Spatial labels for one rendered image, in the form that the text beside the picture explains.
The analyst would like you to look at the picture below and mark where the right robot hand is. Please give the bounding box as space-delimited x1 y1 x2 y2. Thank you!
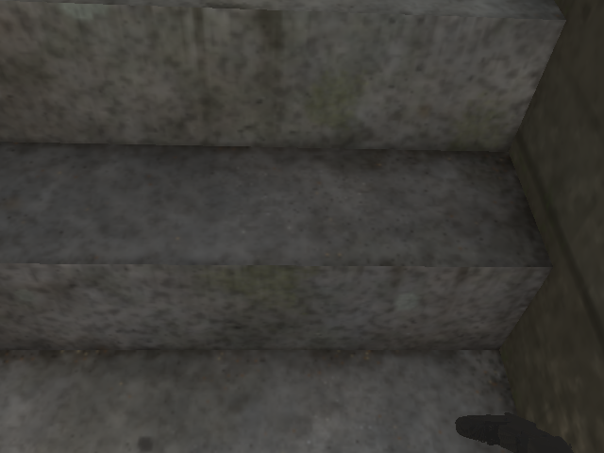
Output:
455 412 574 453

